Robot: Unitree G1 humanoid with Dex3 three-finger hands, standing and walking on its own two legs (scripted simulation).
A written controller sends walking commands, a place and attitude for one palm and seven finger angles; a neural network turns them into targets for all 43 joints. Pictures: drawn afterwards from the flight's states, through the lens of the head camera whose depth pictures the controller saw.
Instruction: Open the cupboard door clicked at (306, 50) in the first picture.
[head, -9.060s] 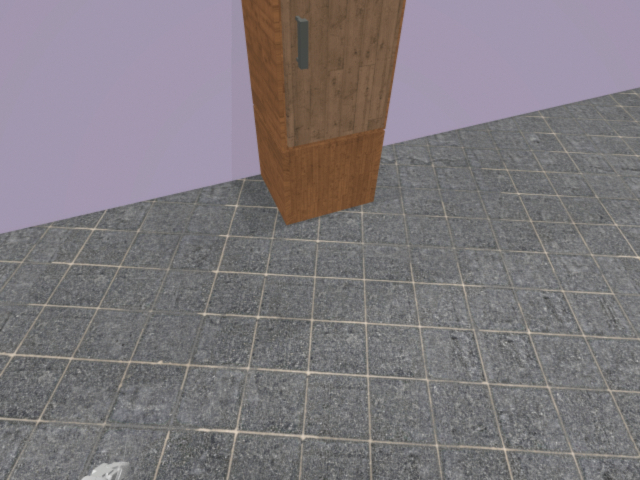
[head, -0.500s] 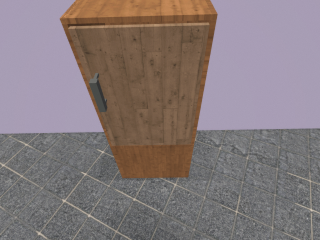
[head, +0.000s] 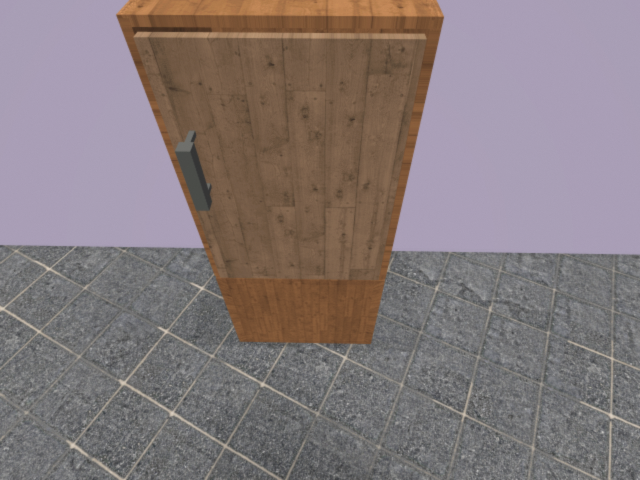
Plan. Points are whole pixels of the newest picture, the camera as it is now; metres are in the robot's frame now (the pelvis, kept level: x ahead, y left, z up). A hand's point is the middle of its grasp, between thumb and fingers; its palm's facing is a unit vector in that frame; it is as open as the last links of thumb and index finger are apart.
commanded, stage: look again from close up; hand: left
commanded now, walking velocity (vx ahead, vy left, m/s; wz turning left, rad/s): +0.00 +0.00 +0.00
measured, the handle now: (197, 170) +0.58 +0.26 +0.03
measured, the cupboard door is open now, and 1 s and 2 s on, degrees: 0 0 0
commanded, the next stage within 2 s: shuffle to correct the standing spot in 0.38 s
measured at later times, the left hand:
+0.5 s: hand out of the picture -0.06 +0.21 -0.18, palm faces +0.04 -0.98 -0.19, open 7.4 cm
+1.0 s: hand out of the picture +0.01 +0.20 -0.19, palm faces +0.01 -0.99 -0.11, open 7.4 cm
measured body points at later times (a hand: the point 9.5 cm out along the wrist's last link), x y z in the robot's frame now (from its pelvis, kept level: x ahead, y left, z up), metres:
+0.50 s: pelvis -0.03 +0.05 +0.00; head -0.04 +0.05 +0.45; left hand -0.06 +0.27 -0.16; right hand -0.04 -0.17 -0.16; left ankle +0.00 +0.13 -0.74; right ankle -0.02 -0.07 -0.74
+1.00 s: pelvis +0.04 +0.05 -0.01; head +0.04 +0.07 +0.44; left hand +0.01 +0.26 -0.18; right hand +0.00 -0.15 -0.16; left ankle +0.00 +0.13 -0.74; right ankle +0.01 -0.06 -0.68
